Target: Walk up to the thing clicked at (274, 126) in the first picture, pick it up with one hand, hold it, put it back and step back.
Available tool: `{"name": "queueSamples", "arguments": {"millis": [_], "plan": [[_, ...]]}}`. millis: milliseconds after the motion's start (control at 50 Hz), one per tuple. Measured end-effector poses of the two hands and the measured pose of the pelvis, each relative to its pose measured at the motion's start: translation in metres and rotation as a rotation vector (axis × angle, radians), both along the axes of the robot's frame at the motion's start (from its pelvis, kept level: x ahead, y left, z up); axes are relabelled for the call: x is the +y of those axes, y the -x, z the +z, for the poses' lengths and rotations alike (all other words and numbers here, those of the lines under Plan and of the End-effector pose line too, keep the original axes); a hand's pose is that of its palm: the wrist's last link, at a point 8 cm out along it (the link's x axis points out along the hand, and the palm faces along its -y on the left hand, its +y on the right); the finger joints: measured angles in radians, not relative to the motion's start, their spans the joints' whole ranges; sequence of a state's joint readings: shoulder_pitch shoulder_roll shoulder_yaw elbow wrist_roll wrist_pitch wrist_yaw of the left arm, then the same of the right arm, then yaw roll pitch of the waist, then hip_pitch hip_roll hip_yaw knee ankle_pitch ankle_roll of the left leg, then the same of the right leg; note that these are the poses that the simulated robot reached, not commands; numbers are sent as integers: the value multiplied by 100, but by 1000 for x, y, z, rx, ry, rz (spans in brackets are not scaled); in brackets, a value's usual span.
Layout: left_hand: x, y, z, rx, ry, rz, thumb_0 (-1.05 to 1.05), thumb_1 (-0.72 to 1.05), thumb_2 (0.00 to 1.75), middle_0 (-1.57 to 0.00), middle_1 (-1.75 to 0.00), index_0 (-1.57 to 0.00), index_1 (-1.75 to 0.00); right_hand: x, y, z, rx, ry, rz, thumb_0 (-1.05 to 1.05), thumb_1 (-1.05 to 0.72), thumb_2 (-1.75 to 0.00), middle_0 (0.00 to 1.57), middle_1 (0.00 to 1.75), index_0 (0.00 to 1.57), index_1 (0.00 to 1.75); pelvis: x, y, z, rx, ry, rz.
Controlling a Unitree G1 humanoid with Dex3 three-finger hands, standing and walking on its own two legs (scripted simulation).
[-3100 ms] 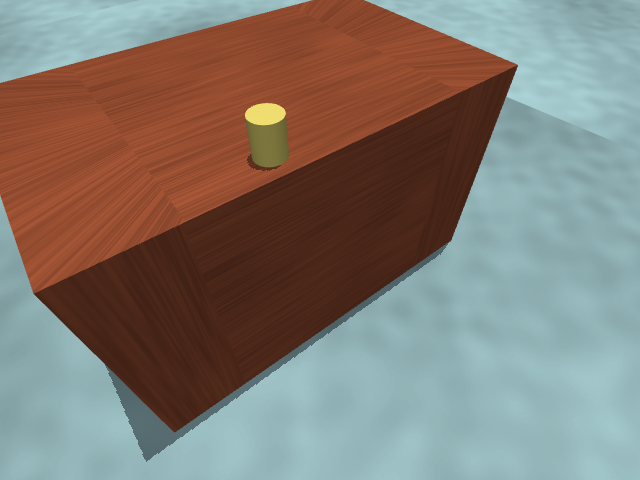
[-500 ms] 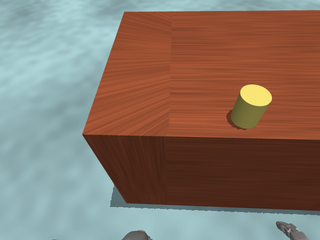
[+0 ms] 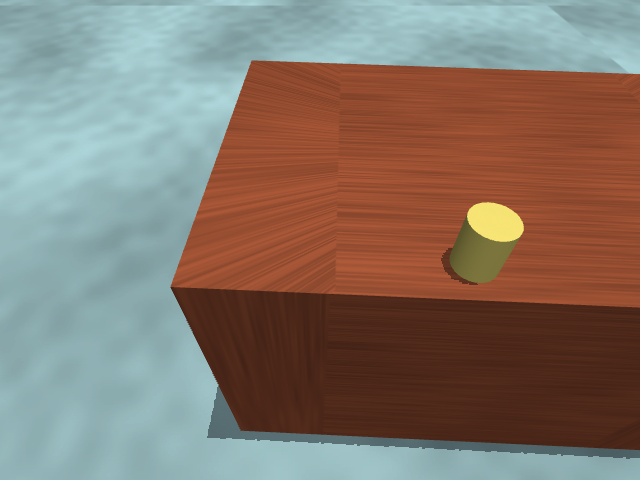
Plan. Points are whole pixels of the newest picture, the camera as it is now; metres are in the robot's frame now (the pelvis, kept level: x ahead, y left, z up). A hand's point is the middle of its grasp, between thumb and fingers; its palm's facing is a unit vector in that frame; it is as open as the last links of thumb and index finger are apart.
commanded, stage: walk up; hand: right
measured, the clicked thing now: (483, 243) +0.45 -0.22 +0.03
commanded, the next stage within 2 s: stand in 1.00 s
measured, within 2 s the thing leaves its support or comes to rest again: neither
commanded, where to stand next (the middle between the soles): +0.08 +0.00 m, yaw -2 degrees
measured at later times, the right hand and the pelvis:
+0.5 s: hand out of the picture +0.10 -0.26 -0.15, palm faces +0.01 +0.94 -0.35, open 7.4 cm; pelvis +0.01 +0.00 +0.01, yaw -1 degrees
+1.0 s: hand out of the picture +0.10 -0.26 -0.15, palm faces +0.01 +0.94 -0.34, open 7.4 cm; pelvis +0.02 -0.01 +0.01, yaw -1 degrees
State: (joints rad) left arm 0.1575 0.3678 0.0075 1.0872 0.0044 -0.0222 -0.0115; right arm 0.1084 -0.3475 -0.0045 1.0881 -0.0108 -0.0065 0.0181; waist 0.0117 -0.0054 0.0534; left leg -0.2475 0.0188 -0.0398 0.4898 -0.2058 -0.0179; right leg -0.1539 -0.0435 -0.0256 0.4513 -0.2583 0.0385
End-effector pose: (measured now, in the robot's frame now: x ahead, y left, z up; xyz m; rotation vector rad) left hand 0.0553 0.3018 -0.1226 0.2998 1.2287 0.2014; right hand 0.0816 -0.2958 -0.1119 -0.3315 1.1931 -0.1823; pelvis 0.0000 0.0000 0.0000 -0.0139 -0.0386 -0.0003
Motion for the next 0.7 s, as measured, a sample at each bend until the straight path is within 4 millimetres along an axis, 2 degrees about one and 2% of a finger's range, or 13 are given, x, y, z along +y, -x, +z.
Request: {"name": "queueSamples", "arguments": {"millis": [220, 360, 480, 700], "plan": [[-3, -35, 9, -38, -11, -11, 1, 90, 90, -21, -30, -21, -30, -7, -13, 5, -8, 9, -32, 1, -91, -89, 20, 30, 20, 30, -3, -9, 5, -3, -4, -5], [-4, -49, 12, -52, -15, -22, 0, 90, 90, -20, -30, -21, -30, -7, -14, 6, -8, 5, -43, 1, -91, -89, 20, 30, 20, 30, -3, -12, 7, -2, -7, -11], [-5, -51, 13, -44, -13, -25, 0, 90, 90, -20, -30, -21, -30, -6, -9, 4, 10, -1, -50, 1, -91, -89, 20, 30, 20, 30, -3, -14, 8, -1, -9, -15], [-8, -42, 11, -4, -11, -17, 1, 90, 90, -20, -30, -21, -30, -6, -1, 0, 41, -8, -60, 1, -91, -89, 20, 30, 20, 30, -5, -17, 8, 2, -12, -17]]}}
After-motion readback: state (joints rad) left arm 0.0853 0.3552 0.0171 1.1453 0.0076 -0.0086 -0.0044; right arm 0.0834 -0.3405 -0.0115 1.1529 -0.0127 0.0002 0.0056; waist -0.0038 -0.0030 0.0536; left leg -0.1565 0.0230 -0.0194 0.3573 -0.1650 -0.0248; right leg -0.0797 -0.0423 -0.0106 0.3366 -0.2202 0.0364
